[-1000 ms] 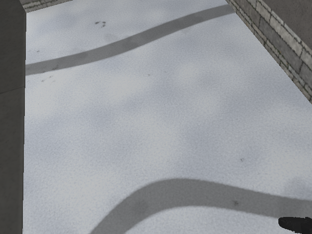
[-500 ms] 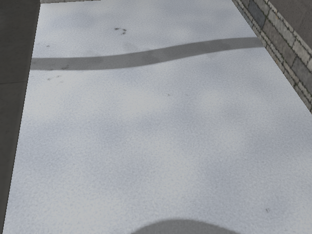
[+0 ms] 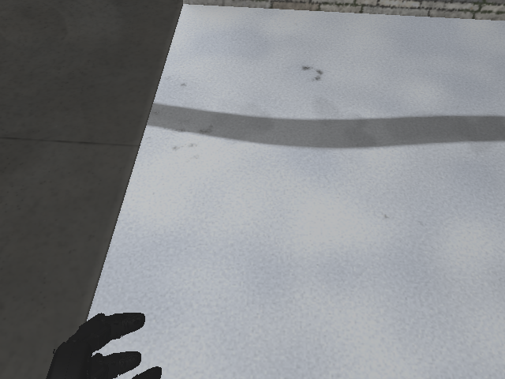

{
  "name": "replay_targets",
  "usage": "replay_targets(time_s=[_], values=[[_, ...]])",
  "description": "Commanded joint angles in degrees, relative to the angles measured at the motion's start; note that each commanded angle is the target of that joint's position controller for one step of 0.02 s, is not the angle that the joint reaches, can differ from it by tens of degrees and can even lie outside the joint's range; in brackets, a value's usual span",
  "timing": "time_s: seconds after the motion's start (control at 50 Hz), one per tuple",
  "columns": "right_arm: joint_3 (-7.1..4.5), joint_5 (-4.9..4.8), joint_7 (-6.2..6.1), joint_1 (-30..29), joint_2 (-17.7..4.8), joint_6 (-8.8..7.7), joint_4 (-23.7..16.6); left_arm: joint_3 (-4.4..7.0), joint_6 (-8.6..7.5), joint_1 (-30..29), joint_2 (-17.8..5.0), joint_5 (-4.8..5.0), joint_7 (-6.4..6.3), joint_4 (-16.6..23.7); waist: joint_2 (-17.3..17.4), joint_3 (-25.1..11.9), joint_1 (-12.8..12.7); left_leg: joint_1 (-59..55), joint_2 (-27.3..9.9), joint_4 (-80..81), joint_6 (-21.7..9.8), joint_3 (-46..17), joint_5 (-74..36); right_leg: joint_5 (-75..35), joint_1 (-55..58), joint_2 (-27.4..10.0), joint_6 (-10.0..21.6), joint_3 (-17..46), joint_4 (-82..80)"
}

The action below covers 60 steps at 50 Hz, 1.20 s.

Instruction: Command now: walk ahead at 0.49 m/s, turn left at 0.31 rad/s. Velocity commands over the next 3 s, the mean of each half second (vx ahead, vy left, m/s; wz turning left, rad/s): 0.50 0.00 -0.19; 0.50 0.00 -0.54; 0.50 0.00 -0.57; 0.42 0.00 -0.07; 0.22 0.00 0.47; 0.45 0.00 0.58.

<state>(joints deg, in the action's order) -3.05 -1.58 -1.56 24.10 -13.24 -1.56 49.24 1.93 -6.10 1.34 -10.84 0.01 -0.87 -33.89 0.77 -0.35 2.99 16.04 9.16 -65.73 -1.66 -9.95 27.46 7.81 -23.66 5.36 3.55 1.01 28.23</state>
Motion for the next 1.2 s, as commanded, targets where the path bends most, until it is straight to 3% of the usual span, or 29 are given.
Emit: replay_targets(time_s=[0.02,0.08,0.12,0.18,0.22,0.28,0.3,0.32,0.34,0.36,0.38,0.4,0.44,0.48,0.52,0.58,0.7,0.72,0.78,0.82,0.84,0.86,0.88,0.9,0.94,1.0,1.06,1.14,1.2], values=[[-1.30,1.71,0.44,-4.37,-6.39,-1.32,-6.97,2.35,0.08,10.37,-4.99,0.23,0.38,-2.24,-0.65,1.25,-3.90,23.41,-9.38,-5.84,0.55,0.45,-6.84,3.48,18.88,-19.11,11.51,26.10,-14.96],[0.13,2.16,1.09,-5.48,-2.44,-2.86,-8.51,2.31,-0.10,11.30,-5.45,0.48,1.67,-4.40,-2.65,2.11,-1.26,20.01,-12.50,2.59,0.98,3.10,-7.91,-5.00,12.03,-16.29,12.24,20.30,-18.55],[1.03,2.53,1.52,-10.08,-1.85,-3.51,-10.08,3.11,0.01,11.49,-7.97,1.06,1.57,-4.73,-4.46,1.69,-2.01,17.43,-13.15,12.85,2.54,5.56,-11.69,-10.48,8.89,-14.90,12.05,15.57,-18.76],[1.70,2.46,1.92,-18.12,-2.91,-4.39,-12.96,4.60,0.83,14.40,-12.46,0.73,1.63,-5.95,-4.96,1.66,-4.54,8.98,-11.27,25.28,3.79,7.41,-23.51,-7.57,3.31,-12.14,9.43,11.92,-17.14],[1.17,1.60,2.18,-19.60,-5.31,-4.73,-14.32,4.84,0.92,17.55,-13.72,1.72,1.72,-6.66,-6.82,0.55,-5.28,5.23,-10.20,29.18,3.63,6.71,-27.38,-4.15,3.62,-12.99,8.28,13.55,-15.60],[-0.32,1.59,1.93,-16.91,-8.16,-4.72,-14.15,4.01,0.79,19.90,-12.33,2.99,1.93,-7.03,-7.43,-1.59,-3.04,-3.41,-9.76,34.09,2.02,6.96,-24.61,2.47,5.71,-13.13,5.11,16.80,-9.99],[-1.07,1.15,1.68,-12.90,-8.98,-4.61,-13.06,3.44,1.09,20.18,-10.93,2.77,1.46,-6.95,-5.92,-2.71,0.18,-9.86,-9.89,35.70,1.13,6.43,-21.86,2.33,4.68,-11.38,3.32,16.57,-5.15],[-2.05,1.49,1.19,-6.00,-12.03,-4.88,-12.40,2.77,1.16,19.22,-9.16,2.04,1.16,-6.37,-2.25,-6.19,4.23,-19.70,-15.20,37.65,-1.54,1.45,-18.11,2.66,-0.57,-7.69,-0.20,13.35,6.70],[-2.84,2.01,0.92,0.28,-16.86,-4.40,-12.10,1.53,1.16,24.30,-4.75,0.03,1.00,-5.69,13.26,-13.60,3.81,-31.87,-29.23,37.63,-5.86,-11.95,-22.63,24.20,-9.65,-2.52,-3.33,6.77,26.37],[-3.25,2.41,1.64,2.62,-17.69,-3.97,-10.51,1.61,0.79,29.48,-5.62,2.72,0.48,-4.42,24.81,-17.89,2.25,-33.07,-35.96,48.07,-12.93,-34.39,-6.58,27.41,-19.19,-1.38,-3.65,8.19,38.54],[-2.39,1.72,1.94,-1.93,-13.48,-4.07,-11.37,3.06,1.48,26.29,-11.09,3.89,-0.34,-5.45,12.97,-10.01,1.92,-26.96,-33.15,49.87,-10.86,-30.41,-1.16,21.22,-22.08,-5.36,-3.74,9.26,44.67],[-1.61,0.82,2.13,-5.10,-9.85,-4.27,-10.98,3.56,2.79,21.55,-12.10,3.09,-0.74,-4.93,8.18,-4.21,2.09,-21.78,-29.53,50.09,-9.12,-20.35,-6.26,15.54,-23.25,-6.95,-3.29,7.45,44.77],[-0.71,1.67,2.22,-8.86,-6.91,-4.51,-9.53,3.67,3.91,20.26,-10.00,1.53,-0.78,-4.67,6.25,-0.88,-0.98,-15.22,-25.05,52.28,-8.61,-9.66,-18.77,9.20,-18.89,-9.55,-3.48,7.49,41.03],[-0.61,1.81,1.91,-10.11,-5.94,-5.17,-8.50,3.95,4.46,19.73,-8.86,1.85,-0.10,-4.31,6.11,0.25,-2.38,-14.41,-23.31,53.86,-8.22,-3.18,-28.60,6.28,-16.64,-9.70,-3.34,7.26,39.19],[-1.12,2.54,1.65,-8.63,-6.97,-5.24,-6.88,3.26,4.28,17.74,-6.45,1.52,0.68,-3.49,4.97,0.56,-2.67,-14.27,-24.81,53.93,-8.40,1.38,-35.26,4.52,-18.13,-10.26,-3.88,6.15,37.08],[-1.20,1.93,1.46,-7.17,-7.29,-4.50,-5.35,2.98,4.65,13.83,-5.97,1.16,1.41,-1.62,3.86,2.31,-1.81,-14.94,-24.79,54.80,-9.14,5.92,-38.35,0.40,-20.44,-9.98,-4.62,5.78,29.99],[-2.18,1.47,-0.31,-6.59,-13.46,-3.68,-4.49,1.73,3.85,0.46,-6.39,0.66,3.92,4.00,2.78,6.04,2.13,-13.15,-23.23,55.02,-6.25,15.01,-38.12,-10.13,-14.04,-9.54,-2.74,-1.21,11.95],[-2.36,0.83,0.01,-4.10,-13.51,-3.37,-3.45,1.38,3.93,0.60,-5.49,0.83,4.45,4.72,1.98,4.81,1.74,-16.73,-25.00,53.89,-6.53,14.87,-39.98,-6.23,-13.62,-9.32,-2.09,-1.96,11.44],[-3.23,0.26,0.02,-4.32,-16.13,-2.18,-3.69,2.37,4.31,1.23,-8.60,0.97,5.13,6.12,3.69,3.01,-0.62,-20.82,-25.11,45.30,-5.11,18.17,-62.69,1.35,-8.29,-5.58,1.39,-5.85,8.92],[-3.50,0.15,-0.43,-5.34,-16.90,-1.41,-4.40,4.69,4.54,13.27,-12.83,0.93,4.56,3.65,3.53,-4.00,-7.94,-16.91,-22.98,27.86,-3.25,20.38,-70.94,-0.28,9.33,-1.35,4.83,-7.17,4.25],[-2.60,0.81,-0.36,-5.28,-14.92,-2.04,-5.47,6.49,5.03,23.02,-16.67,1.25,3.20,1.39,-0.79,-9.01,-12.59,-3.67,-20.56,12.09,-1.20,20.20,-56.18,-2.56,26.74,-4.70,7.97,0.31,3.35],[0.16,2.96,0.75,0.61,-6.53,-3.49,-8.90,7.18,4.57,21.54,-23.40,1.60,2.50,2.00,-16.47,-13.80,-5.54,21.91,-8.55,-9.34,2.13,17.10,2.00,3.91,45.08,-21.04,18.77,32.89,-0.82],[-0.48,1.56,1.91,-3.51,-11.21,-5.83,-9.03,6.00,3.72,23.74,-19.11,1.21,2.51,3.36,-11.22,-21.92,-9.73,26.14,-7.60,-15.93,1.77,3.82,5.84,11.94,46.39,-24.89,21.27,46.46,-9.04],[-1.20,-0.59,2.39,-9.23,-13.51,-6.71,-11.16,5.01,3.00,21.39,-16.45,0.65,2.67,2.76,-8.25,-13.09,-9.91,30.07,-10.05,-14.84,0.98,3.52,0.08,10.71,40.33,-22.94,17.71,38.74,-11.04],[-0.95,0.96,1.71,-11.03,-12.28,-7.17,-11.25,4.18,2.56,14.29,-13.96,0.88,2.76,3.28,-0.72,-4.24,-5.04,25.97,-13.96,-4.89,1.04,4.65,-7.70,-0.72,25.18,-17.90,13.94,27.20,-12.00],[-1.19,2.38,1.66,-9.01,-11.51,-5.49,-10.61,3.65,2.15,10.99,-12.67,0.27,2.33,3.37,-2.42,-2.50,-1.56,19.13,-15.05,0.84,3.34,5.45,-10.70,-12.26,14.72,-14.82,13.92,21.15,-14.63],[-0.26,2.92,1.35,-13.72,-8.94,-4.38,-12.31,3.86,2.26,13.05,-14.01,0.67,1.11,1.20,-2.55,-0.34,-2.37,18.92,-14.24,10.32,5.99,6.79,-16.02,-14.91,9.22,-12.63,13.37,16.53,-14.94],[0.73,2.21,1.98,-22.62,-7.14,-4.47,-14.51,4.09,3.07,16.25,-15.03,1.26,0.17,-0.91,-4.99,0.29,-5.96,13.83,-10.86,27.29,6.39,6.87,-29.31,-5.52,6.92,-9.73,9.85,15.03,-13.43],[0.17,0.94,2.35,-25.28,-8.83,-4.81,-15.46,3.95,3.45,18.99,-14.61,2.16,0.18,-2.95,-6.31,0.59,-6.59,10.79,-9.57,33.38,5.39,5.05,-29.23,0.61,9.13,-11.03,8.89,19.57,-10.78]])
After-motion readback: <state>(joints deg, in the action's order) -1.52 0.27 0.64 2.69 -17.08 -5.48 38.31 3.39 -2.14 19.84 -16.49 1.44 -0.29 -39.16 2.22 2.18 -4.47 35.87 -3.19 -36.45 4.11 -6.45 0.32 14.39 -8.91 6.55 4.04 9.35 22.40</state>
